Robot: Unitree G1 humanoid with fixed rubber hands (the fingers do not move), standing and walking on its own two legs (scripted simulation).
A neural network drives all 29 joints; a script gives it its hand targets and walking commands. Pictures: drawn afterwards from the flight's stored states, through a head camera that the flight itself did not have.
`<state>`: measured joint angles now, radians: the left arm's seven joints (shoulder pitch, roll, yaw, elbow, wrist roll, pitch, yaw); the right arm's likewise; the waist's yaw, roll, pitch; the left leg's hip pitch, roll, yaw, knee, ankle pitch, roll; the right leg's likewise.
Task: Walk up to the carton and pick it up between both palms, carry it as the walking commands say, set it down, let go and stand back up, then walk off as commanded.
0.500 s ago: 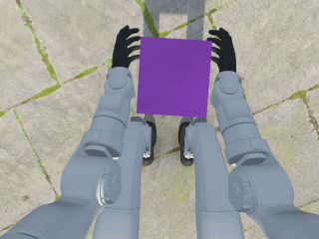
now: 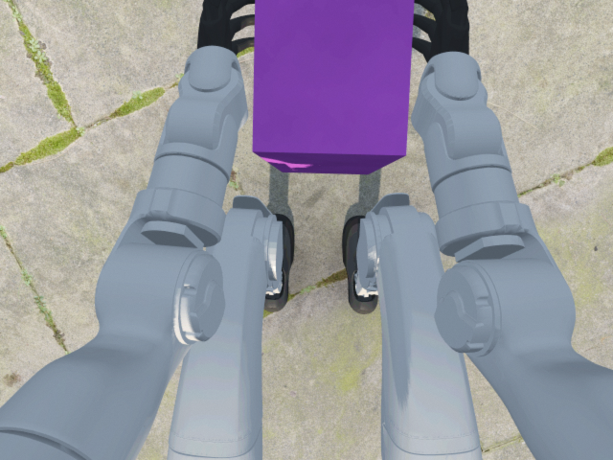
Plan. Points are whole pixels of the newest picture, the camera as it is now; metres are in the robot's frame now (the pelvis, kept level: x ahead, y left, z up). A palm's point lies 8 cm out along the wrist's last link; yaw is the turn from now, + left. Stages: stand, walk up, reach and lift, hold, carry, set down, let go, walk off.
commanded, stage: set down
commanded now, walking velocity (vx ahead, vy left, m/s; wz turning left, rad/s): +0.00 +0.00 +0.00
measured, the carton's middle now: (328, 105) +0.47 -0.02 -0.21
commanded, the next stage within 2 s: none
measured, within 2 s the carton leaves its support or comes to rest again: neither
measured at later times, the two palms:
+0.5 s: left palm (235, 40) +0.55 +0.10 -0.20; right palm (421, 49) +0.53 -0.13 -0.20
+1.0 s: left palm (255, 45) +0.56 +0.08 -0.25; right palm (425, 49) +0.55 -0.15 -0.24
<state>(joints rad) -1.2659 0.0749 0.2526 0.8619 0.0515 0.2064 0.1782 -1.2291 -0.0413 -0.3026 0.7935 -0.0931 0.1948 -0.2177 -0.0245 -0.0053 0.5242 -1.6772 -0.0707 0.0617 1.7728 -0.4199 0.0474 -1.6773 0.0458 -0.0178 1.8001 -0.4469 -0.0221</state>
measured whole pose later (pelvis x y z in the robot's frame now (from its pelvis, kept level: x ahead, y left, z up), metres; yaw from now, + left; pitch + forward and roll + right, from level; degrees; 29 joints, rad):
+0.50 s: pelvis +0.02 +0.01 -0.05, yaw +0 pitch +24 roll -1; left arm -1.39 0.08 0.31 0.90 0.13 0.25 0.16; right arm -1.31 -0.05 -0.38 0.80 -0.10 0.22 -0.20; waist -0.03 -0.01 0.53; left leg -1.91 -0.07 0.06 1.98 -0.49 0.07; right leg -1.89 0.05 -0.04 1.99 -0.52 -0.02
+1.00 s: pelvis +0.04 -0.01 -0.09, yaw +0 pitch +25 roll +1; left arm -1.40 0.10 0.29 0.96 0.10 0.22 0.17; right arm -1.36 -0.07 -0.38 0.88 -0.09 0.21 -0.19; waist -0.05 0.00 0.52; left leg -2.00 -0.07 0.06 2.10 -0.54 0.04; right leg -1.99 0.05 -0.05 2.12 -0.57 -0.04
